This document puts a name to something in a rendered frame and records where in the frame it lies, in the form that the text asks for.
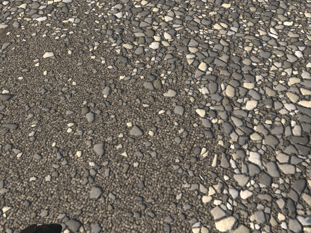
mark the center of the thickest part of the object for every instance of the left robot hand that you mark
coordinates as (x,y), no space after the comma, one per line
(44,228)

